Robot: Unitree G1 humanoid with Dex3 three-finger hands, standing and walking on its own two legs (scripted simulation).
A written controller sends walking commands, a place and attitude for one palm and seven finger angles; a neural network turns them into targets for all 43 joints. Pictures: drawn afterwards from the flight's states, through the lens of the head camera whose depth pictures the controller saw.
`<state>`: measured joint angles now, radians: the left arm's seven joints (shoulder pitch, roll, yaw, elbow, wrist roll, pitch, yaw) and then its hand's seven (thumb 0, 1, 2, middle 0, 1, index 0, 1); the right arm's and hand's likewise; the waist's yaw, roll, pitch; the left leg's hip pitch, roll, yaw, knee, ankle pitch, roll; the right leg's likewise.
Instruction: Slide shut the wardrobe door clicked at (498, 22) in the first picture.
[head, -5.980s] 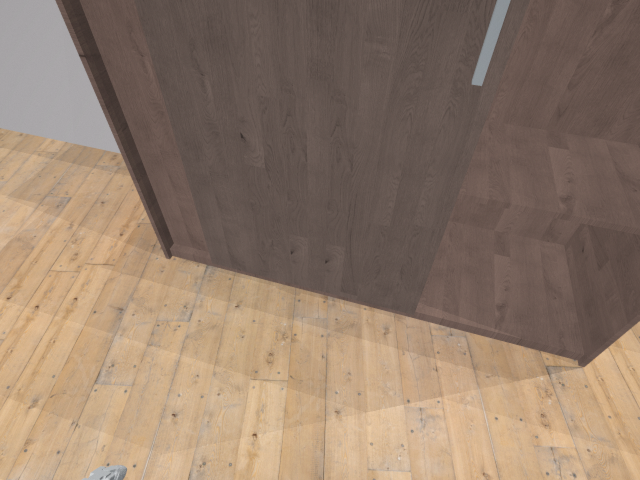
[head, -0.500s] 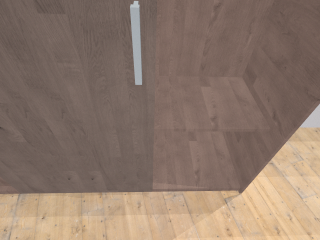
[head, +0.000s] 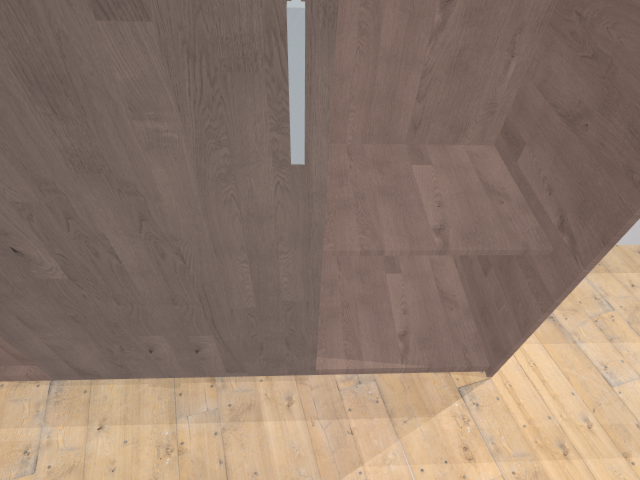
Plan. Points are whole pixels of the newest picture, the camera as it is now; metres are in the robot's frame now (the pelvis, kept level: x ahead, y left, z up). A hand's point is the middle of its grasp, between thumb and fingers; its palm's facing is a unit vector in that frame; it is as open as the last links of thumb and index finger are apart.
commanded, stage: look again from close up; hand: left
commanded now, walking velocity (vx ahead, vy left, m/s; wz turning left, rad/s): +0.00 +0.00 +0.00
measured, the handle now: (297, 86) +0.51 +0.07 +0.24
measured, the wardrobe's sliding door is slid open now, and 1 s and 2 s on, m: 0.57 0.57 0.57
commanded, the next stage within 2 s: raise the hand with hooked fingers in 0.22 s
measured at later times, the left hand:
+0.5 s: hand (180, 440) +0.17 +0.18 -0.04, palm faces +0.28 -0.94 -0.21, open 7.5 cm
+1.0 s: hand (169, 415) +0.17 +0.17 +0.05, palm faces +0.14 -0.98 -0.11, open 10.2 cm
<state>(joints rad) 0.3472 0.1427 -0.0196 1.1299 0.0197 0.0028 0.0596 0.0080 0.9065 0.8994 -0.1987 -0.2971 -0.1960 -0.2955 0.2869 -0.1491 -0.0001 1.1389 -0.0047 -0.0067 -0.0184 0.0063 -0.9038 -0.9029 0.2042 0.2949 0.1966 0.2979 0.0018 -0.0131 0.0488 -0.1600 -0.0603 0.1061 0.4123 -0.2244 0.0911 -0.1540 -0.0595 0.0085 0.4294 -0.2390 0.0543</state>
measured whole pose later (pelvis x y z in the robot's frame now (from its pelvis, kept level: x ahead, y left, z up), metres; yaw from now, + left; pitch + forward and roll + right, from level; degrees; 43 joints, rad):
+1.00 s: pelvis -0.01 -0.09 -0.04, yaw +6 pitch +4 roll -1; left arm 0.32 0.34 0.32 -0.03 -0.37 -0.24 -0.39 0.01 0.30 0.65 -0.24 -0.68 -0.24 -0.68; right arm 0.17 -0.23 0.03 0.67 0.05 -0.28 -0.09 0.01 -0.90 -0.90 0.21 0.30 0.20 0.30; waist 0.05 0.03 -0.03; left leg -0.54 0.02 -0.06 0.85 -0.39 -0.03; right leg -0.48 0.05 -0.15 0.81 -0.42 -0.08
